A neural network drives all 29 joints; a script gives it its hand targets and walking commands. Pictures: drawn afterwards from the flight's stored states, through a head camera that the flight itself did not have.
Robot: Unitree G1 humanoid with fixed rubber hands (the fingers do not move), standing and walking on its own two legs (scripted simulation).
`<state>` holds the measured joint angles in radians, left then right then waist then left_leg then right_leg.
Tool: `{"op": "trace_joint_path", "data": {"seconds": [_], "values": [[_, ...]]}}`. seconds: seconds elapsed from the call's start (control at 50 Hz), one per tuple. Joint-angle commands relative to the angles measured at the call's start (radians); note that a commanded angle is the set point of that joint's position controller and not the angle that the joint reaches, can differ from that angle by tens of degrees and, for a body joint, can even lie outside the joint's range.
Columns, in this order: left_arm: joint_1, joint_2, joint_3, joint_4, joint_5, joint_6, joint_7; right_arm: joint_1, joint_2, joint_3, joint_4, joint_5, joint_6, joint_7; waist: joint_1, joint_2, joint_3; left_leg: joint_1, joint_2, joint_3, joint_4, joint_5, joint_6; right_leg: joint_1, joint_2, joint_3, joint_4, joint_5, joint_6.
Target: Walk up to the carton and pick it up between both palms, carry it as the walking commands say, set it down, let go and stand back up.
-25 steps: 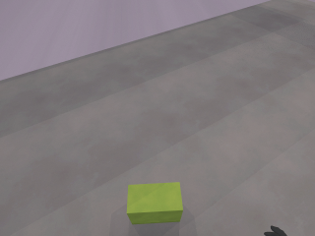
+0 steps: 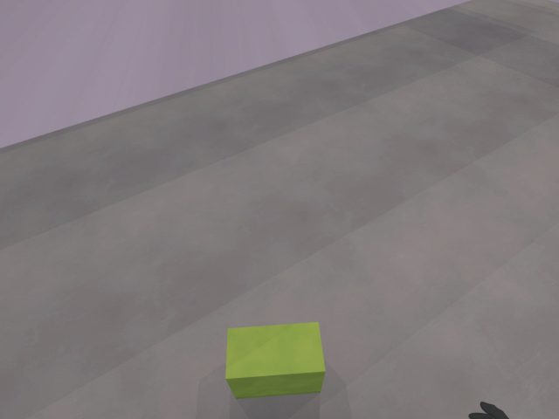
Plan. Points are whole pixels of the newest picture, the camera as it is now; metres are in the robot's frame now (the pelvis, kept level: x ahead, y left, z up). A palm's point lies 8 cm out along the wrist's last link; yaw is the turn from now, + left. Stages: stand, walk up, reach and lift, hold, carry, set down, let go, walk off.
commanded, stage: walk up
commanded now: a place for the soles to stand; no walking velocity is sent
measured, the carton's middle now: (275, 361) +0.41 +0.03 -0.63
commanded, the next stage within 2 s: reach and lift in 1.00 s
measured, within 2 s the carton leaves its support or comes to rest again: neither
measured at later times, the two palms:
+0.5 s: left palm out of the picture +0.08 +0.34 -0.08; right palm out of the picture +0.07 -0.29 -0.10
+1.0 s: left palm out of the picture +0.10 +0.34 -0.07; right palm out of the picture +0.07 -0.30 -0.10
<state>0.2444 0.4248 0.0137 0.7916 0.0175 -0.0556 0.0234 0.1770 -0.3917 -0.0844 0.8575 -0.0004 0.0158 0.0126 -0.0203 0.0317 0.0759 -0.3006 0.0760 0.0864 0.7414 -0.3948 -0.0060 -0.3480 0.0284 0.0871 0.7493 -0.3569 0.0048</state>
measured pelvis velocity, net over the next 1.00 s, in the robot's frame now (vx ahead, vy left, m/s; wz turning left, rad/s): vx -0.01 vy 0.02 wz -0.06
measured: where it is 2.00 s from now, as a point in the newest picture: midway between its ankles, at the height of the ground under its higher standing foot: outside the picture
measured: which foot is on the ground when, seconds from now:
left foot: down 0.00-1.00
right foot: down 0.00-1.00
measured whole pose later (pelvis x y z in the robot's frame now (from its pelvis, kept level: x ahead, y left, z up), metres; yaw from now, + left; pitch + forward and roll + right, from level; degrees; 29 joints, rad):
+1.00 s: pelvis -0.01 +0.02 +0.00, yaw -3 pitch -3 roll +0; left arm 0.28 0.42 0.01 0.79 0.02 -0.07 0.03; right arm 0.16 -0.39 -0.08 0.86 0.00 0.04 0.03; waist -0.03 0.04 0.08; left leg -0.30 0.05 0.10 0.74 -0.39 0.03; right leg -0.34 0.02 0.10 0.73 -0.34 0.00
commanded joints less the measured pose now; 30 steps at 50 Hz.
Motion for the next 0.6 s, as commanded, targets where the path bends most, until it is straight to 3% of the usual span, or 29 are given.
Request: {"op": "trace_joint_path", "data": {"seconds": [0.0,0.02,0.04,0.06,0.08,0.1,0.12,0.14,0.16,0.18,0.2,0.22,0.24,0.26,0.28,0.3,0.32,0.36,0.38,0.42,0.46,0.48,0.52,0.54,0.56,0.58], "values": [[0.106,0.281,0.074,0.038,0.002,-0.038,0.034,-0.129,-0.201,-0.038,-0.091,-0.01,0.003,0.011,0.027,-0.088,-0.085,-0.059,0.008,-0.048,0.048,0.049,0.058,0.038,-0.18,0.344,-0.208,0.293,-0.183],[0.094,0.303,0.082,0.027,0.002,-0.038,0.037,-0.117,-0.179,-0.035,-0.089,-0.017,0.008,0.013,0.017,-0.117,-0.065,-0.091,-0.04,-0.078,0.076,-0.078,0.049,0.024,-0.229,0.467,-0.267,0.225,-0.238],[0.065,0.318,0.083,0.024,0.006,-0.035,0.04,-0.1,-0.189,-0.037,-0.087,-0.017,0.014,0.013,0.011,-0.14,-0.037,-0.118,-0.041,-0.101,0.09,-0.168,0.045,0.011,-0.263,0.512,-0.311,0.144,-0.251],[0.059,0.32,0.082,0.017,0.01,-0.037,0.043,-0.099,-0.202,-0.043,-0.086,-0.026,0.013,0.016,0.017,-0.125,-0.03,-0.134,-0.04,-0.119,0.092,-0.2,0.047,0.021,-0.269,0.539,-0.323,0.152,-0.254],[0.024,0.307,0.081,0.008,0.013,-0.037,0.045,-0.069,-0.201,-0.048,-0.079,-0.029,0.01,0.02,-0.008,-0.116,-0.018,-0.117,-0.038,-0.117,0.043,-0.196,0.051,0.012,-0.265,0.499,-0.317,0.165,-0.239],[0.025,0.306,0.08,0.002,0.006,-0.035,0.044,-0.044,-0.207,-0.054,-0.067,-0.033,0.005,0.023,-0.016,-0.121,-0.038,-0.055,-0.022,-0.12,-0.006,-0.092,0.055,-0.016,-0.252,0.463,-0.281,0.165,-0.228],[-0.007,0.265,0.065,-0.014,0.002,-0.033,0.04,-0.033,-0.201,-0.051,-0.062,-0.032,0.001,0.022,-0.033,-0.094,-0.046,0.013,-0.019,-0.119,-0.077,-0.01,0.062,-0.048,-0.199,0.384,-0.248,0.189,-0.189],[-0.017,0.236,0.057,-0.02,0.001,-0.032,0.037,-0.009,-0.213,-0.056,-0.051,-0.036,-0.005,0.019,-0.051,-0.033,-0.071,0.098,0.019,-0.147,-0.146,0.02,0.073,-0.109,-0.161,0.311,-0.204,0.197,-0.149],[-0.05,0.204,0.046,-0.035,-0.008,-0.028,0.033,0.005,-0.241,-0.056,-0.041,-0.034,-0.013,0.016,-0.063,0.02,-0.088,0.159,0.087,-0.202,-0.237,0.04,0.109,-0.142,-0.086,0.177,-0.103,0.228,-0.099],[-0.023,0.18,0.044,-0.022,-0.018,-0.027,0.033,-0.019,-0.277,-0.06,-0.045,-0.037,-0.02,0.014,-0.044,0.063,-0.087,0.14,0.173,-0.274,-0.319,0.115,0.17,-0.113,0.001,0.017,0.038,0.241,-0.047],[0.008,0.181,0.051,-0.006,-0.014,-0.024,0.035,-0.058,-0.271,-0.051,-0.062,-0.03,-0.02,0.015,-0.02,0.07,-0.069,0.112,0.227,-0.294,-0.343,0.135,0.222,-0.102,0.015,-0.046,0.053,0.112,-0.039],[0.032,0.205,0.056,0.006,-0.014,-0.019,0.032,-0.086,-0.268,-0.052,-0.069,-0.032,-0.016,0.016,-0.008,0.096,-0.069,0.058,0.24,-0.281,-0.333,0.097,0.242,-0.066,0.017,-0.056,0.086,-0.055,-0.034],[0.078,0.2,0.061,0.015,-0.012,-0.015,0.031,-0.113,-0.259,-0.057,-0.083,-0.028,-0.012,0.017,0.018,0.107,-0.008,-0.017,0.252,-0.262,-0.352,0.026,0.245,-0.054,0.017,-0.075,0.091,-0.116,-0.045],[0.108,0.194,0.062,0.02,-0.014,-0.014,0.03,-0.135,-0.258,-0.044,-0.075,-0.029,-0.008,0.017,0.035,0.111,0.015,-0.052,0.224,-0.236,-0.327,-0.003,0.225,-0.036,0.015,-0.07,0.031,-0.139,-0.054],[0.129,0.185,0.055,0.027,-0.014,-0.022,0.03,-0.148,-0.254,-0.041,-0.076,-0.029,-0.002,0.016,0.045,0.127,0.028,-0.053,0.165,-0.177,-0.285,-0.027,0.176,-0.014,0.003,-0.067,-0.086,-0.066,-0.055],[0.118,0.196,0.062,0.033,-0.001,-0.026,0.028,-0.123,-0.243,-0.041,-0.077,-0.033,0.002,0.018,0.032,0.084,0.0,-0.051,0.126,-0.153,-0.252,-0.012,0.143,0.026,0.02,-0.061,-0.098,0.044,-0.063],[0.137,0.201,0.065,0.033,-0.001,-0.027,0.029,-0.114,-0.243,-0.041,-0.087,-0.029,0.003,0.018,0.02,0.078,-0.043,-0.001,0.109,-0.111,-0.193,0.029,0.127,0.04,-0.003,-0.031,-0.116,0.182,-0.066],[0.098,0.235,0.077,0.022,0.003,-0.036,0.036,-0.082,-0.218,-0.034,-0.089,-0.027,0.001,0.018,0.006,0.029,-0.107,-0.019,0.066,-0.089,-0.111,0.109,0.095,0.102,-0.073,0.091,-0.114,0.346,-0.099],[0.1,0.271,0.083,0.018,0.007,-0.039,0.038,-0.086,-0.216,-0.042,-0.092,-0.023,0.003,0.019,0.004,0.001,-0.109,-0.041,0.046,-0.077,-0.056,0.062,0.083,0.085,-0.134,0.198,-0.146,0.317,-0.135],[0.082,0.275,0.077,0.008,0.012,-0.043,0.041,-0.073,-0.19,-0.042,-0.084,-0.025,0.006,0.02,-0.006,-0.055,-0.086,-0.001,-0.008,-0.099,-0.018,-0.014,0.059,-0.003,-0.202,0.375,-0.192,0.26,-0.216],[0.036,0.258,0.065,0.001,0.009,-0.033,0.041,-0.058,-0.205,-0.044,-0.06,-0.032,0.004,0.021,-0.032,-0.041,-0.06,0.067,0.01,-0.121,-0.105,-0.038,0.074,-0.094,-0.172,0.318,-0.203,0.171,-0.188],[0.003,0.234,0.058,-0.005,0.006,-0.032,0.04,-0.042,-0.219,-0.047,-0.053,-0.029,-0.003,0.022,-0.043,-0.011,-0.048,0.109,0.046,-0.156,-0.181,-0.013,0.089,-0.128,-0.126,0.241,-0.161,0.188,-0.144],[0.009,0.195,0.048,0.001,-0.011,-0.022,0.036,-0.021,-0.263,-0.058,-0.049,-0.031,-0.014,0.017,-0.048,0.071,-0.065,0.14,0.197,-0.266,-0.348,0.021,0.186,-0.14,-0.001,-0.023,0.027,0.183,-0.047],[0.041,0.186,0.041,0.015,-0.011,-0.022,0.035,-0.059,-0.259,-0.052,-0.06,-0.029,-0.016,0.018,-0.022,0.108,-0.036,0.128,0.226,-0.246,-0.344,0.124,0.218,-0.114,-0.004,-0.068,0.032,0.084,-0.033],[0.076,0.195,0.046,0.017,-0.012,-0.022,0.034,-0.084,-0.254,-0.046,-0.065,-0.025,-0.014,0.019,-0.004,0.084,-0.08,0.123,0.222,-0.224,-0.289,0.175,0.227,-0.064,-0.012,-0.065,0.019,0.082,-0.039],[0.096,0.194,0.048,0.022,-0.008,-0.028,0.033,-0.095,-0.248,-0.044,-0.074,-0.029,-0.009,0.017,0.003,0.066,-0.086,0.092,0.19,-0.169,-0.25,0.188,0.199,-0.028,-0.021,-0.053,-0.018,0.132,-0.053]]}}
